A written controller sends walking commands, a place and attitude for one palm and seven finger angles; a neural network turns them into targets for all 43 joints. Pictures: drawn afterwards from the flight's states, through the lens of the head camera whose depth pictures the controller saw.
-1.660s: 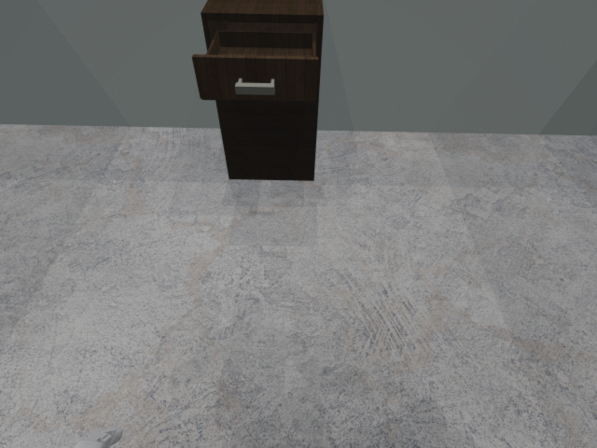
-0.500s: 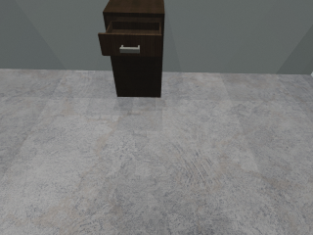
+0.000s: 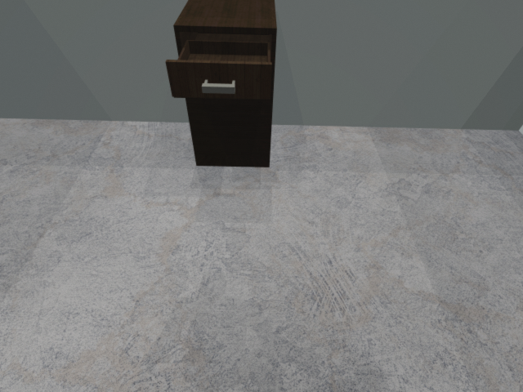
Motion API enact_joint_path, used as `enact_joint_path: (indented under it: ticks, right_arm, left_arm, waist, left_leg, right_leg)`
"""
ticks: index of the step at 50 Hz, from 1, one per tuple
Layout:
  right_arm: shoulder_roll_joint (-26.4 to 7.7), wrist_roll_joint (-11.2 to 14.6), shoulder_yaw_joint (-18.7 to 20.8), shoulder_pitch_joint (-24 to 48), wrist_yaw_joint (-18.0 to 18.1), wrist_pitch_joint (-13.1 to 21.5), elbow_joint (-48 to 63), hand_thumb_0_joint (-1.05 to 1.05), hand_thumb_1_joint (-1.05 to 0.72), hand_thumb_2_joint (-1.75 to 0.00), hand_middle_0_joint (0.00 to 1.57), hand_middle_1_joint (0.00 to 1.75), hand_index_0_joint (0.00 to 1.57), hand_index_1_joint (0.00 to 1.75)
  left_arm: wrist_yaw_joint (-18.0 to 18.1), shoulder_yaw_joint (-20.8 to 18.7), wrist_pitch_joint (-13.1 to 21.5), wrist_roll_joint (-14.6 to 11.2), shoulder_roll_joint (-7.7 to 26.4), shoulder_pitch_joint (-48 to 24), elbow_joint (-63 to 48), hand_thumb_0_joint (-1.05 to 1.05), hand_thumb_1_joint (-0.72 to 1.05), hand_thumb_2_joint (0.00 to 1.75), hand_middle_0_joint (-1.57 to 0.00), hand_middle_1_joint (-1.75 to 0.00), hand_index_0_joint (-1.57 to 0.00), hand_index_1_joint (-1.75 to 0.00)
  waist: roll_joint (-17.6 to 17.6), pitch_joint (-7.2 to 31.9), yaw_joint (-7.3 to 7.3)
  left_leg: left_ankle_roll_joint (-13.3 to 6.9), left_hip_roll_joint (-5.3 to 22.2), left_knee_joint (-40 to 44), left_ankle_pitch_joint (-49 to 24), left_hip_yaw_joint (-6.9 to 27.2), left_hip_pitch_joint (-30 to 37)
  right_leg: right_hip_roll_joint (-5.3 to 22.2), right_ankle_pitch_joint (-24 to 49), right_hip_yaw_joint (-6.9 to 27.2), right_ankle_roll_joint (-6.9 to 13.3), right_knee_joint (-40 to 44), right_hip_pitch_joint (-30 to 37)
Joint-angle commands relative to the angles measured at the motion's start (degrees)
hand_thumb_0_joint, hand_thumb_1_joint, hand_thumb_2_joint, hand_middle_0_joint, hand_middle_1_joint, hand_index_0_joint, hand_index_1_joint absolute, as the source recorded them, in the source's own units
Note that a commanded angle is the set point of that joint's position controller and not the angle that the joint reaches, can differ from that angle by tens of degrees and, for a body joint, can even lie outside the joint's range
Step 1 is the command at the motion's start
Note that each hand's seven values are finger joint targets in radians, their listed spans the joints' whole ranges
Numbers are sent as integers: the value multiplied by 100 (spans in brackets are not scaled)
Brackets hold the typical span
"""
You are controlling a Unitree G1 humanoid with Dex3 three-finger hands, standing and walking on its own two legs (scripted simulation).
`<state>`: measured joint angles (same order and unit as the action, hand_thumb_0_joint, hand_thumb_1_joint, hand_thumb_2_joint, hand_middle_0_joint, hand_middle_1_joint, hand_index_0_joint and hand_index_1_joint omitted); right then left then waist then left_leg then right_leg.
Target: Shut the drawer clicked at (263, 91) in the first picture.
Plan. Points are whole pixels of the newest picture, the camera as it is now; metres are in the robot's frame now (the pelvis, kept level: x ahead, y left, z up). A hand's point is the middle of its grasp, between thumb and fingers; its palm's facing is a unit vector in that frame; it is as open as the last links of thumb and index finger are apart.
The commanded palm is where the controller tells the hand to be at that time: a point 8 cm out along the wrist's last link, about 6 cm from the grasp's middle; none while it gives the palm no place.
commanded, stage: walk to a spot facing it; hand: left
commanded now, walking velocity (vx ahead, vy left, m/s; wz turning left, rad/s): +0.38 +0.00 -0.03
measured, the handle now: (219, 85) +1.15 +0.23 -0.09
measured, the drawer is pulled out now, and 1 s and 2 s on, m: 0.30 0.30 0.30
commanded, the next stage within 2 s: take the last steps up to it in 1.18 s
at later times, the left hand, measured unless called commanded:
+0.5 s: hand (176, 351) +0.24 +0.18 -0.19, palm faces -0.09 -0.98 -0.16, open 7.3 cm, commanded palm none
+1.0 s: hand (199, 305) +0.33 +0.16 -0.19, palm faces +0.12 -0.98 -0.16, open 7.3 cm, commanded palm none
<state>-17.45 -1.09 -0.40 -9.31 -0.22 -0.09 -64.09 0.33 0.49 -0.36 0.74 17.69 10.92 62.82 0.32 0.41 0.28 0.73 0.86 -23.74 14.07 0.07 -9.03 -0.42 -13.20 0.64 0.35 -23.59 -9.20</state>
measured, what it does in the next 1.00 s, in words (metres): walks ahead: right foot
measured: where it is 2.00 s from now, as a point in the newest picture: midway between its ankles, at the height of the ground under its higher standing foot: (268, 285)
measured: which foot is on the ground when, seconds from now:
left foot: down 0.00-0.58, up 0.60-1.00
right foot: down 0.00-0.20, up 0.22-0.56, down 0.58-1.00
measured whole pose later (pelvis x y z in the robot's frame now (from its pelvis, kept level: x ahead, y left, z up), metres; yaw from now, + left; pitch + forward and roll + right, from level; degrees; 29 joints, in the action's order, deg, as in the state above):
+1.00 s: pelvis +0.37 -0.02 -0.01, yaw +2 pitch -1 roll -2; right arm -9.6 -1.3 3.3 -7.9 -2.0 1.5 -57.4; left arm 0.6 -2.3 4.3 1.4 9.8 21.7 63.4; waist -0.1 -0.4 1.9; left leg -0.4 7.5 -42.1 10.9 -5.2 -29.8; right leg -0.7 -17.8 -12.7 1.7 -21.3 -2.3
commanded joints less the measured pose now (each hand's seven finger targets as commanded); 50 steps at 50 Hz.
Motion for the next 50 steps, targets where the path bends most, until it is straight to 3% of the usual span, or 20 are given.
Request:
enact_joint_path:
  ticks: [1,5,8,9,10,11,14,20,23,25,27,28,29,30,31,33,37,44,47,50]
  right_arm:
    - [-484,-49,122,-268,12,44,293,0,-90,-90,20,30,20,30]
    - [-210,-16,167,-590,18,171,401,0,-90,-90,20,30,20,30]
    - [-148,0,215,-1235,31,258,228,0,-90,-90,20,30,20,30]
    - [-351,-30,283,-1750,59,304,73,0,-90,-90,20,30,20,30]
    - [-669,-71,402,-2419,106,357,-119,0,-90,-90,20,30,20,30]
    - [-541,-55,367,-2704,161,381,-207,0,-90,-90,20,30,20,30]
    - [-57,-19,253,-2489,232,519,-144,0,-90,-90,20,30,20,30]
    - [266,3,215,-2421,285,624,-252,0,-90,-90,20,30,20,30]
    - [178,-9,245,-2457,280,590,-369,0,-90,-90,20,30,20,30]
    - [44,14,295,-2414,276,561,-402,0,-90,-90,20,30,20,30]
    - [11,47,332,-2265,244,539,-368,0,-90,-90,20,30,20,30]
    - [179,93,301,-2273,173,532,-302,0,-90,-90,20,30,20,30]
    - [579,149,259,-2614,165,542,-146,0,-90,-90,20,30,20,30]
    - [510,147,279,-2176,165,509,-19,0,-90,-90,20,30,20,30]
    - [543,143,329,-1897,124,497,-2,0,-90,-90,20,30,20,30]
    - [681,38,333,-1544,96,401,96,0,-90,-90,20,30,20,30]
    - [913,-44,345,-1853,40,138,58,0,-90,-90,20,30,20,30]
    - [765,-26,360,-379,-149,178,750,0,-90,-90,20,30,20,30]
    - [724,-25,336,131,-191,242,938,0,-90,-90,20,30,20,30]
    - [605,-21,353,181,-183,301,1003,0,-90,-90,20,30,20,30]
  left_arm:
    - [-46,-232,14,57,755,546,-217,0,90,90,-20,-30,-20,-30]
    - [-27,-366,129,10,779,860,-275,0,90,90,-20,-30,-20,-30]
    - [-49,-365,156,16,429,608,-395,0,90,90,-20,-30,-20,-30]
    - [-71,-329,164,21,146,504,-478,0,90,90,-20,-30,-20,-30]
    - [-80,-281,216,33,-132,193,-652,0,90,90,-20,-30,-20,-30]
    - [-45,-293,270,84,-37,-209,-832,0,90,90,-20,-30,-20,-30]
    - [-118,-355,336,75,-201,-120,-703,0,90,90,-20,-30,-20,-30]
    - [-262,-289,217,41,-635,-442,-862,0,90,90,-20,-30,-20,-30]
    - [-259,-290,252,8,-690,-674,-952,0,90,90,-20,-30,-20,-30]
    - [-216,-336,287,28,-565,-192,-803,0,90,90,-20,-30,-20,-30]
    - [-148,-467,355,82,-227,1121,-396,0,90,90,-20,-30,-20,-30]
    - [-79,-604,428,134,206,1928,-179,0,90,90,-20,-30,-20,-30]
    - [2,-747,438,103,798,2364,-86,0,90,90,-20,-30,-20,-30]
    - [7,-762,404,-16,870,2158,-84,0,90,90,-20,-30,-20,-30]
    - [4,-707,399,-17,637,1545,-198,0,90,90,-20,-30,-20,-30]
    - [51,-526,427,9,75,765,-392,0,90,90,-20,-30,-20,-30]
    - [64,-398,515,80,-273,619,-346,0,90,90,-20,-30,-20,-30]
    - [39,-408,586,74,-173,1019,-256,0,90,90,-20,-30,-20,-30]
    - [45,-405,571,83,-61,1385,-152,0,90,90,-20,-30,-20,-30]
    - [46,-438,536,91,29,1477,-109,0,90,90,-20,-30,-20,-30]
  waist:
    - [495,-773,94]
    - [764,-710,0]
    - [172,-920,-308]
    - [-832,-920,-488]
    - [-1916,-925,-696]
    - [-1477,-1199,-735]
    - [-479,-1097,-446]
    - [-825,-1022,-216]
    - [-942,-924,-229]
    - [-870,-599,8]
    - [-545,124,611]
    - [60,628,951]
    - [1396,1410,859]
    - [888,1142,805]
    - [725,508,588]
    - [40,-352,162]
    - [329,-475,-281]
    - [363,-812,-56]
    - [353,-801,144]
    - [298,-724,112]
  left_leg:
    - [-178,151,-180,1796,163,-1061]
    - [-183,121,-1020,990,-255,-1088]
    - [-298,311,-213,1092,-12,-71]
    - [-563,898,467,1247,951,562]
    - [-1020,1901,1260,1099,2362,1152]
    - [-1251,2171,1373,196,2628,1295]
    - [-1330,2025,1032,-1952,1713,1403]
    - [-923,1241,1350,-2342,139,1036]
    - [-867,1234,1237,-3132,-187,884]
    - [-832,1312,492,-4380,-333,970]
    - [-559,1104,-1117,-4249,-515,492]
    - [-378,833,-2659,-2633,-615,-705]
    - [-159,-26,-4855,1493,-594,-1991]
    - [-352,141,-5788,1735,73,-2363]
    - [-385,454,-5995,1131,111,-2521]
    - [-340,811,-5556,541,185,-2366]
    - [-152,828,-4624,184,-65,-1949]
    - [-9,833,-2443,-553,-376,-2280]
    - [-116,663,-1819,-402,-529,-2223]
    - [-272,470,-1354,-36,-700,-1759]
  right_leg:
    - [807,-2621,1200,394,899,-416]
    - [1319,-2403,1719,839,1064,-308]
    - [770,-1852,902,649,163,-1284]
    - [239,-1465,284,418,-1031,-1964]
    - [-192,-1549,-549,180,-2642,-2911]
    - [89,-1732,-139,184,-3427,-3499]
    - [548,-1154,1,157,-4113,-3651]
    - [508,18,-653,65,-2773,-3047]
    - [235,175,-956,207,-1675,-2077]
    - [20,205,-1038,374,-1369,-1221]
    - [-84,676,-971,487,-800,552]
    - [766,498,-60,765,-709,1975]
    - [2528,372,2665,1420,-46,2813]
    - [2773,-251,3228,1586,660,2272]
    - [2567,-1049,2754,1408,923,1456]
    - [2246,-657,1649,1107,1041,-171]
    - [1709,-103,293,856,1341,-1095]
    - [1565,225,-229,883,1503,-543]
    - [1669,730,-212,863,1293,83]
    - [1745,1306,-269,839,895,403]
